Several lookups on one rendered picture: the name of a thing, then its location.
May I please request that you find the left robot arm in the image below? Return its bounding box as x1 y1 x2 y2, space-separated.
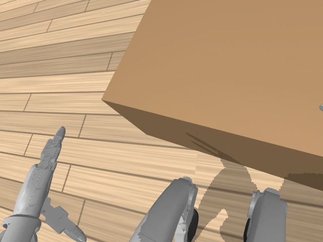
0 215 41 242

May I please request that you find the left robot hand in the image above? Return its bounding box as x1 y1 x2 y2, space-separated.
13 126 87 242

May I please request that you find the left robot foot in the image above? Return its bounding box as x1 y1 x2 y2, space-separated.
187 209 199 242

